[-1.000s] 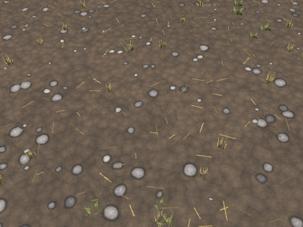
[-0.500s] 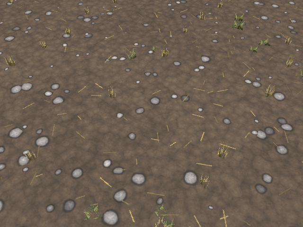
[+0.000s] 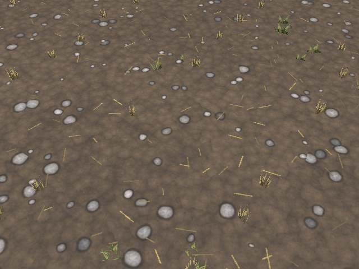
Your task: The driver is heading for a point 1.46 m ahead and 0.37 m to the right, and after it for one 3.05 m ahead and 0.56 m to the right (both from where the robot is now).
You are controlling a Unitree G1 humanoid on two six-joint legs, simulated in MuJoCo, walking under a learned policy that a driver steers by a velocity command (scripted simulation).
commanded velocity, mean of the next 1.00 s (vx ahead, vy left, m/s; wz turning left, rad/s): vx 0.35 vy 0.00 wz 0.00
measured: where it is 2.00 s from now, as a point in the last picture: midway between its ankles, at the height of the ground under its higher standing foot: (197, 177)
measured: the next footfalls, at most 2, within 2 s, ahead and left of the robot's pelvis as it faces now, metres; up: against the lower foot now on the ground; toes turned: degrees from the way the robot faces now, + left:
left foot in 0.76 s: +0.43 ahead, +0.09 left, +0.00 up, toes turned +1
right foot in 1.30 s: +0.74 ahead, -0.14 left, +0.00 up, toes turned -3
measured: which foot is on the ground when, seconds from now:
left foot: down 0.00-0.28, up 0.30-0.74, down 0.76-1.00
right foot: down 0.00-0.76, up 0.78-1.00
